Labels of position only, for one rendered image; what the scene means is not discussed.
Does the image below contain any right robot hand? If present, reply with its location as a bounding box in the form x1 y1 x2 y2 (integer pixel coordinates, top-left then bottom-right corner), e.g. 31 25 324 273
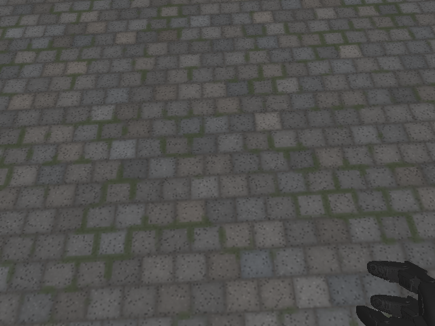
356 261 435 326

